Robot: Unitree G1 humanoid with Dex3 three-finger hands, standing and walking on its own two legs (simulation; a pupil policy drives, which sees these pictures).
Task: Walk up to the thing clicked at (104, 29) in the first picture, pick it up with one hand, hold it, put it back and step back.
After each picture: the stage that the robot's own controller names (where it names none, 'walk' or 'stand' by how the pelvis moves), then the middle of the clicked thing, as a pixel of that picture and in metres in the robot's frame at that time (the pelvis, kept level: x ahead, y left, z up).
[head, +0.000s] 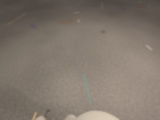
stand; (103, 31) +2.36 -0.39 -0.72
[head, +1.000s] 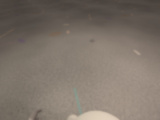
walk; (92, 40) +2.24 +0.05 -0.70
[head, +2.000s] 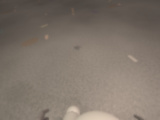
walk; (77, 47) +1.53 +0.40 -0.72
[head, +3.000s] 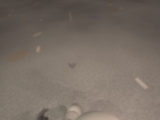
walk; (72, 65) +1.00 +0.38 -0.72
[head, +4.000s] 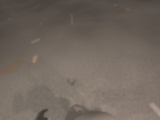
walk; (71, 82) +0.63 +0.34 -0.72
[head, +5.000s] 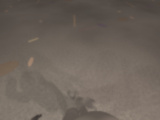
walk; (72, 95) +0.42 +0.22 -0.70
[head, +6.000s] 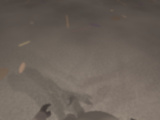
stand; (68, 102) +0.33 +0.24 -0.72
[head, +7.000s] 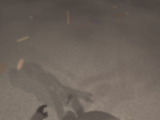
stand; (66, 101) +0.31 +0.25 -0.71
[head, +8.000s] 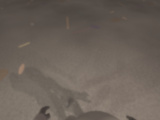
stand; (66, 104) +0.31 +0.26 -0.73
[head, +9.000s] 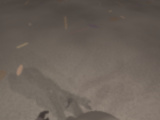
stand; (66, 105) +0.30 +0.26 -0.73
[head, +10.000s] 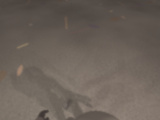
stand; (65, 106) +0.29 +0.27 -0.73
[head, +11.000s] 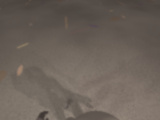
stand; (65, 106) +0.29 +0.27 -0.73
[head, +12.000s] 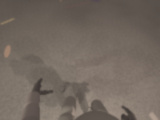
go down; (62, 89) +0.32 +0.27 -0.61
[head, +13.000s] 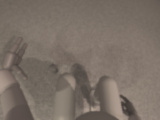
go down; (53, 69) +0.37 +0.29 -0.31
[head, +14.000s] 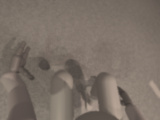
close in; (44, 66) +0.36 +0.30 -0.27
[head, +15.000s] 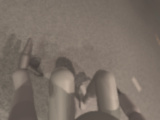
close; (34, 62) +0.36 +0.31 -0.23
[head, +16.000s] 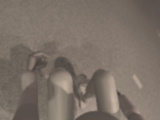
close; (37, 63) +0.36 +0.29 -0.23
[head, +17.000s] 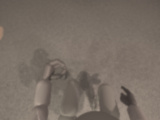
close; (63, 76) +0.36 +0.27 -0.42
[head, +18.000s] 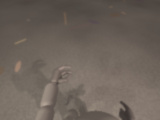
go down; (65, 102) +0.31 +0.25 -0.67
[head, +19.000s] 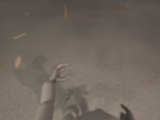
go down; (66, 97) +0.32 +0.25 -0.65
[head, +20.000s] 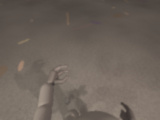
stand; (66, 101) +0.32 +0.25 -0.67
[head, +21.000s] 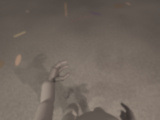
stand; (66, 95) +0.33 +0.26 -0.66
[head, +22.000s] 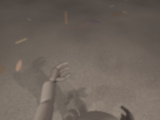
stand; (65, 101) +0.32 +0.26 -0.67
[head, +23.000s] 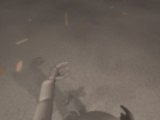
stand; (66, 102) +0.32 +0.25 -0.69
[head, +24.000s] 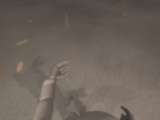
stand; (66, 103) +0.31 +0.25 -0.69
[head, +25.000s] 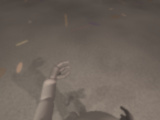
stand; (66, 103) +0.32 +0.25 -0.69
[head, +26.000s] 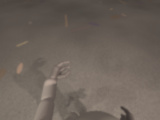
stand; (66, 103) +0.31 +0.25 -0.69
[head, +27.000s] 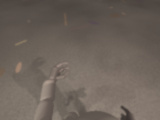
stand; (65, 103) +0.31 +0.26 -0.69
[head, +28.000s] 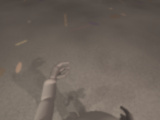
stand; (65, 103) +0.32 +0.25 -0.69
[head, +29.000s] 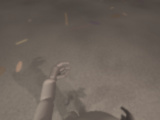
stand; (65, 102) +0.31 +0.25 -0.69
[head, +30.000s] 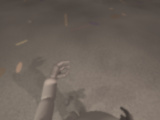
stand; (66, 103) +0.31 +0.25 -0.68
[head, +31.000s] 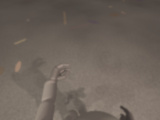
stand; (65, 101) +0.32 +0.25 -0.68
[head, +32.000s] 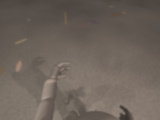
stand; (66, 102) +0.32 +0.25 -0.68
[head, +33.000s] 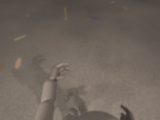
stand; (65, 99) +0.32 +0.26 -0.68
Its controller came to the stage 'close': yes
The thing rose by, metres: 0.01
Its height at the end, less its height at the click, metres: +0.00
